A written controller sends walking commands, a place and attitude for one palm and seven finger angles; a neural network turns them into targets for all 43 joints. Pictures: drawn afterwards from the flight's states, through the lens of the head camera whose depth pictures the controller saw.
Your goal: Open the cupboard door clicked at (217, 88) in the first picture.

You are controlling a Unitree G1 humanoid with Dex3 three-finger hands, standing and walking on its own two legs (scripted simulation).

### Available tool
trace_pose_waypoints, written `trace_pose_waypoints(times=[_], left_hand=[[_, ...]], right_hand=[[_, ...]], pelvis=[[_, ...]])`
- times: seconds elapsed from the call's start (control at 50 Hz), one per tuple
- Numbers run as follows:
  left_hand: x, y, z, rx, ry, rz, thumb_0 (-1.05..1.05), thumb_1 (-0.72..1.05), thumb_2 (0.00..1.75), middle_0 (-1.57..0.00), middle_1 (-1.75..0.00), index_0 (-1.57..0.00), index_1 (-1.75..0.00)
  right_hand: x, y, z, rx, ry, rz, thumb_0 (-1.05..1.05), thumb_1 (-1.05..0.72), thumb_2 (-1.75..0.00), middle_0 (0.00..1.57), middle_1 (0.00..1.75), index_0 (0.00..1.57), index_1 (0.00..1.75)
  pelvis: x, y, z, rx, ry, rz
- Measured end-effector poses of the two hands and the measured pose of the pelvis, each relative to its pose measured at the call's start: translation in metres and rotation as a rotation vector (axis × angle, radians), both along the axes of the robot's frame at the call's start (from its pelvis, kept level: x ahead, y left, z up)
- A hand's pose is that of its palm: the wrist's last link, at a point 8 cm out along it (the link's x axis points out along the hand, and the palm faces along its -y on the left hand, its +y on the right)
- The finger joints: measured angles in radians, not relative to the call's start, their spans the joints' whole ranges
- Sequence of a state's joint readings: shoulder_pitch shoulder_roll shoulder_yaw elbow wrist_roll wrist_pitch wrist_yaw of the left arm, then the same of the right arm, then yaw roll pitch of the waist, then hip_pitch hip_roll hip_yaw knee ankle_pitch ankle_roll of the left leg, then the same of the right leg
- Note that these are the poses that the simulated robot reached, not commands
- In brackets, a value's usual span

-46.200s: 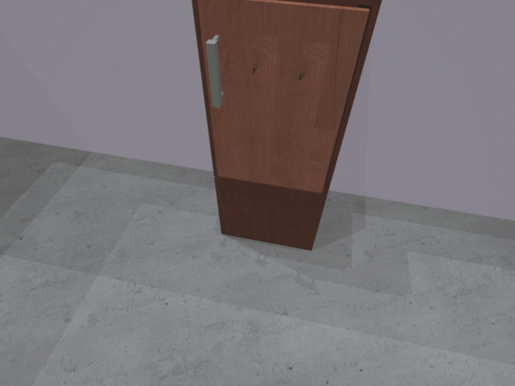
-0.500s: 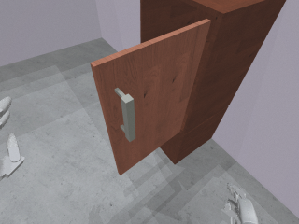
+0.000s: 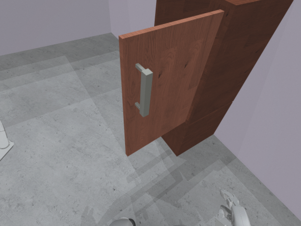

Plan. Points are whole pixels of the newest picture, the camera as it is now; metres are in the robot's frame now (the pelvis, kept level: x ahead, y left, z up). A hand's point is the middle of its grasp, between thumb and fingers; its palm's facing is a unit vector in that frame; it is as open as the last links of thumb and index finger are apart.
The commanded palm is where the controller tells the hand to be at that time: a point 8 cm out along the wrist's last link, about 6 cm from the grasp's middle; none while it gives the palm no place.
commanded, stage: step back with the hand held close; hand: left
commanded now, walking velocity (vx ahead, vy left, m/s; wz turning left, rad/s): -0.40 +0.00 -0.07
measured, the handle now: (141, 91) +0.48 +0.06 +0.09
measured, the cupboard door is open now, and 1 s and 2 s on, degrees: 93 93 93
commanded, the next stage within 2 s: stop stepping back and stand still in 0.06 s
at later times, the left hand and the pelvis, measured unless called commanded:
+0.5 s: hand (0, 207) +0.12 +0.24 +0.18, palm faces +0.32 -0.82 -0.48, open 7.4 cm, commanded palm +0.06 +0.28 +0.19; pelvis -0.11 -0.01 +0.01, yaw -5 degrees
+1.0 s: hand out of the picture +0.08 +0.25 +0.18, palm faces +0.39 -0.79 -0.48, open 7.4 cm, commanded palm none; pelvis -0.13 +0.00 +0.00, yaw -3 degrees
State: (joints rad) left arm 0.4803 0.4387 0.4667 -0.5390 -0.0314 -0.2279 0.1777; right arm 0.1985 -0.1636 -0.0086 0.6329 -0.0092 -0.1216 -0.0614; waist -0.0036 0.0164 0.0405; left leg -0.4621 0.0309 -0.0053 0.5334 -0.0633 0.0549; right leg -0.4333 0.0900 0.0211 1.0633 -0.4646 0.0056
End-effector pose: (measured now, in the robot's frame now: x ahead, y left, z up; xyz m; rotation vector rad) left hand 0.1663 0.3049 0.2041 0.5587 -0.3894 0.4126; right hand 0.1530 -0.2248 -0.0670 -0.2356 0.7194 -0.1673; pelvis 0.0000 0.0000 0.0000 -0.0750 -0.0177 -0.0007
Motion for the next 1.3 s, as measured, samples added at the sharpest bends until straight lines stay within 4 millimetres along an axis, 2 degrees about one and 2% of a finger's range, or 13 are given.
trace_pose_waypoints(times=[0.1, 0.22, 0.4, 0.58, 0.66, 0.84, 1.02, 1.04, 1.08, 1.16, 1.22, 1.26, 1.3], left_hand=[[-0.020, -0.015, 0.004, -0.035, 0.008, -0.034, 0.01, 0.89, 0.90, -0.20, -0.30, -0.21, -0.30], [-0.035, -0.037, -0.004, -0.011, 0.066, -0.129, 0.01, 0.89, 0.90, -0.21, -0.30, -0.21, -0.30], [-0.052, -0.023, -0.017, -0.042, 0.123, -0.133, 0.01, 0.89, 0.90, -0.21, -0.30, -0.21, -0.30], [-0.115, -0.030, -0.003, 0.015, 0.160, -0.098, 0.01, 0.89, 0.90, -0.21, -0.30, -0.21, -0.30], [-0.127, -0.021, -0.009, -0.042, 0.125, -0.042, 0.01, 0.89, 0.90, -0.21, -0.30, -0.21, -0.30], [-0.125, -0.005, -0.016, -0.048, 0.088, -0.016, 0.01, 0.89, 0.90, -0.21, -0.30, -0.21, -0.30], [-0.123, -0.020, -0.011, -0.015, 0.141, -0.027, 0.01, 0.89, 0.90, -0.21, -0.30, -0.21, -0.30], [-0.119, -0.018, -0.019, -0.012, 0.169, -0.029, 0.01, 0.89, 0.90, -0.21, -0.30, -0.21, -0.30], [-0.104, -0.011, -0.061, -0.074, 0.332, -0.017, 0.01, 0.89, 0.90, -0.20, -0.30, -0.20, -0.30], [-0.103, -0.012, -0.197, -0.311, 0.821, 0.058, 0.00, 0.90, 0.90, -0.19, -0.30, -0.20, -0.30], [-0.142, -0.045, -0.281, -0.454, 1.180, 0.087, 0.01, 0.91, 0.90, -0.19, -0.29, -0.19, -0.30], [-0.180, -0.076, -0.314, -0.532, 1.374, 0.082, 0.01, 0.91, 0.90, -0.19, -0.29, -0.19, -0.30], [-0.214, -0.098, -0.330, -0.624, 1.470, 0.107, 0.00, 0.94, 0.90, -0.20, -0.29, -0.20, -0.30]], right_hand=[[-0.016, 0.005, 0.006, 0.039, -0.023, 0.028, 0.01, -0.90, -0.89, 0.20, 0.30, 0.20, 0.30], [-0.045, -0.008, -0.003, 0.034, 0.004, 0.005, 0.01, -0.90, -0.89, 0.20, 0.30, 0.20, 0.30], [-0.108, -0.031, 0.013, -0.045, -0.031, -0.116, 0.01, -0.90, -0.89, 0.20, 0.30, 0.20, 0.30], [-0.164, -0.034, 0.004, -0.010, 0.037, -0.104, 0.01, -0.90, -0.89, 0.20, 0.30, 0.20, 0.30], [-0.182, -0.035, -0.002, -0.021, 0.080, -0.108, 0.01, -0.90, -0.89, 0.20, 0.30, 0.20, 0.30], [-0.178, -0.018, -0.009, -0.012, 0.017, -0.110, 0.02, -0.90, -0.89, 0.20, 0.30, 0.20, 0.30], [-0.157, 0.000, -0.018, 0.075, 0.036, -0.036, 0.01, -0.90, -0.89, 0.20, 0.30, 0.20, 0.30], [-0.155, -0.001, -0.020, 0.080, 0.045, -0.019, 0.01, -0.90, -0.89, 0.20, 0.30, 0.20, 0.30], [-0.153, -0.005, -0.033, 0.090, 0.097, 0.002, 0.01, -0.90, -0.89, 0.20, 0.30, 0.20, 0.30], [-0.158, -0.010, -0.061, 0.078, 0.214, 0.008, 0.01, -0.90, -0.89, 0.20, 0.30, 0.20, 0.30], [-0.175, -0.013, -0.068, 0.075, 0.286, -0.003, 0.01, -0.90, -0.89, 0.20, 0.30, 0.20, 0.30], [-0.191, -0.016, -0.070, 0.082, 0.350, -0.026, 0.01, -0.91, -0.89, 0.20, 0.30, 0.20, 0.30], [-0.208, -0.018, -0.069, 0.085, 0.425, -0.055, 0.01, -0.91, -0.89, 0.20, 0.30, 0.20, 0.30]], pelvis=[[-0.021, -0.006, 0.006, 0.005, 0.046, -0.029], [-0.053, -0.009, 0.002, 0.046, 0.041, -0.093], [-0.083, -0.001, 0.004, 0.075, 0.000, -0.094], [-0.122, -0.007, 0.012, 0.076, 0.000, -0.087], [-0.127, -0.004, 0.013, 0.086, 0.001, -0.079], [-0.135, 0.008, 0.002, 0.092, -0.019, -0.055], [-0.128, 0.000, 0.005, 0.072, 0.003, -0.056], [-0.127, 0.001, 0.005, 0.073, 0.013, -0.046], [-0.125, 0.006, 0.002, 0.074, 0.027, -0.021], [-0.125, 0.012, -0.011, 0.093, 0.046, -0.004], [-0.128, 0.005, -0.012, 0.122, 0.033, -0.010], [-0.128, 0.001, -0.007, 0.111, 0.020, -0.011], [-0.127, -0.004, -0.002, 0.100, 0.018, -0.005]])
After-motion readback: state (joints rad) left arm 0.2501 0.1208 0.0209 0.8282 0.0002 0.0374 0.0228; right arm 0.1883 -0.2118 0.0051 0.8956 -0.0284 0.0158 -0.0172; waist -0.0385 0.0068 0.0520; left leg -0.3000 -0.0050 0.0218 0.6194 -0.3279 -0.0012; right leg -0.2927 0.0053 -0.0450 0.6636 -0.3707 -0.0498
